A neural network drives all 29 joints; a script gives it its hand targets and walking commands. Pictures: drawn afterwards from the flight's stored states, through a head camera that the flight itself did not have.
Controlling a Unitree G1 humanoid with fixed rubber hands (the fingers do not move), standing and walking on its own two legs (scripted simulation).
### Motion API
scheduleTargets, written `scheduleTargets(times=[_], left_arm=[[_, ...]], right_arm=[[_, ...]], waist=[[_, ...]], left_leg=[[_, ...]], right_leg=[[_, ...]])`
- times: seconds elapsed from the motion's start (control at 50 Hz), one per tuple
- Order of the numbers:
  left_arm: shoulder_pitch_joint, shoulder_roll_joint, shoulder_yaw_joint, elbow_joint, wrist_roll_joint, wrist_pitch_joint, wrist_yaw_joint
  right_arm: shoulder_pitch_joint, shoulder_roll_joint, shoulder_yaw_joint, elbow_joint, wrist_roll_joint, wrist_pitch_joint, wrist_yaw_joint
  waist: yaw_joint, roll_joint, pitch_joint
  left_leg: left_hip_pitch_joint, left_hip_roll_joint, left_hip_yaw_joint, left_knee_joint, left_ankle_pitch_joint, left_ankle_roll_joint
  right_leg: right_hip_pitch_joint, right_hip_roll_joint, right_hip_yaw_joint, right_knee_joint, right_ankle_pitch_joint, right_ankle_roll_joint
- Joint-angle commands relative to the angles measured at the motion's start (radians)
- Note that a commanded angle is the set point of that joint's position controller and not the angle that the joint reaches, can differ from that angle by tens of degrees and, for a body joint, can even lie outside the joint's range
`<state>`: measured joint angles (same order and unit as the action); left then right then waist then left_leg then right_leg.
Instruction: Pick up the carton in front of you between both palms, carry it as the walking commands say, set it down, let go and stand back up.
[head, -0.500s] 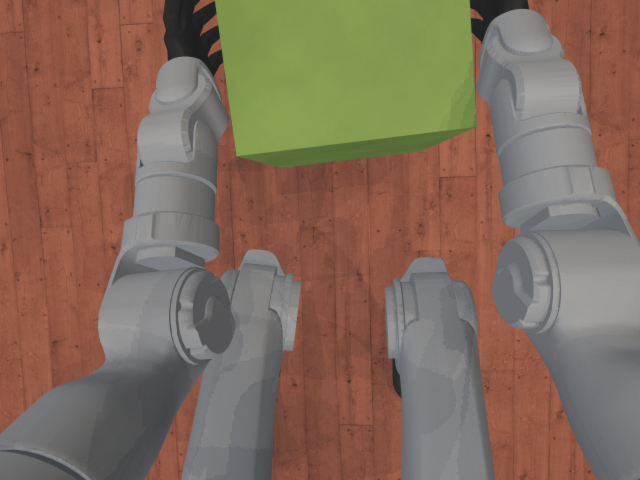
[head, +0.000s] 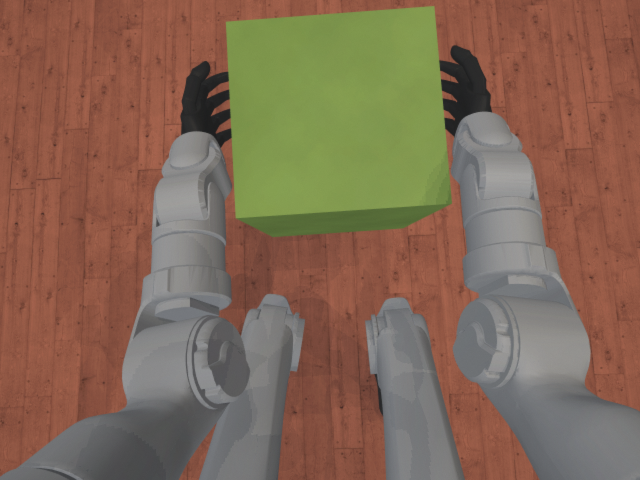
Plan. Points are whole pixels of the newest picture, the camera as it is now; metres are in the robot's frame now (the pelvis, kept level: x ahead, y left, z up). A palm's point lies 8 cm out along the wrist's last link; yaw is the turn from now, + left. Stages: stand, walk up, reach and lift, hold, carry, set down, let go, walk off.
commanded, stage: reach and lift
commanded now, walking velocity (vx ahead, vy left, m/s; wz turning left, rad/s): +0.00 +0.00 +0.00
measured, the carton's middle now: (334, 148) +0.50 +0.00 -0.13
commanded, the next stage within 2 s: none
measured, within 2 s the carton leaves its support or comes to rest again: neither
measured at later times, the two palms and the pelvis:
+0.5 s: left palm (119, 107) +0.44 +0.15 +0.11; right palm (552, 98) +0.45 -0.15 +0.10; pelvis +0.05 +0.00 +0.14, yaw -1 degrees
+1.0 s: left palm out of the picture +0.40 +0.15 +0.25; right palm out of the picture +0.39 -0.15 +0.25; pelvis +0.10 +0.01 +0.25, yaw -1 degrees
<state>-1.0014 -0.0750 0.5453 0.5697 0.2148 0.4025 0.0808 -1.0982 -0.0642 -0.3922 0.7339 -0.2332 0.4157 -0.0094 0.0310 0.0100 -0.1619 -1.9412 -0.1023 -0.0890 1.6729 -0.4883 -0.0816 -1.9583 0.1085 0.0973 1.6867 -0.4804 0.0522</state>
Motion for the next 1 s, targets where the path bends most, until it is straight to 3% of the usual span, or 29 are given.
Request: scheduleTargets(times=[0.0, 0.32, 0.62, 0.8, 0.98], left_arm=[[-0.67, -1.043, -0.631, 0.066, -0.195, 0.002, -0.286], [-0.339, -1.076, -0.639, 0.124, -0.141, -0.043, -0.294], [-0.025, -1.103, -0.733, 0.069, -0.127, -0.056, -0.292], [0.167, -1.091, -0.799, 0.006, -0.135, -0.019, -0.29], [0.312, -1.087, -0.87, -0.112, -0.168, 0.088, -0.302]], right_arm=[[-0.564, 1.146, 0.505, -0.007, 0.198, -0.024, 0.251], [-0.257, 1.198, 0.501, -0.002, 0.154, -0.074, 0.22], [0.032, 1.221, 0.598, -0.107, 0.151, -0.088, 0.223], [0.219, 1.203, 0.651, -0.18, 0.163, -0.05, 0.229], [0.354, 1.186, 0.731, -0.32, 0.203, 0.062, 0.235]], waist=[[0.005, -0.075, -1.094], [-0.004, -0.041, -0.806], [-0.017, -0.024, -0.608], [-0.024, -0.011, -0.444], [-0.029, -0.003, -0.265]], left_leg=[[0.614, -0.074, 0.187, -0.198, 0.237, 0.032], [0.851, -0.066, 0.121, -0.489, 0.218, 0.049], [1.252, -0.036, 0.044, -0.804, 0.342, 0.062], [1.519, -0.014, 0.011, -1.012, 0.479, 0.063], [1.748, 0.004, 0.002, -1.202, 0.551, 0.06]], right_leg=[[0.718, 0.064, -0.175, -0.22, 0.234, -0.014], [0.986, 0.055, -0.104, -0.516, 0.236, -0.025], [1.325, 0.027, -0.045, -0.819, 0.35, -0.038], [1.556, 0.009, -0.023, -1.019, 0.473, -0.04], [1.777, -0.007, -0.017, -1.212, 0.533, -0.036]])
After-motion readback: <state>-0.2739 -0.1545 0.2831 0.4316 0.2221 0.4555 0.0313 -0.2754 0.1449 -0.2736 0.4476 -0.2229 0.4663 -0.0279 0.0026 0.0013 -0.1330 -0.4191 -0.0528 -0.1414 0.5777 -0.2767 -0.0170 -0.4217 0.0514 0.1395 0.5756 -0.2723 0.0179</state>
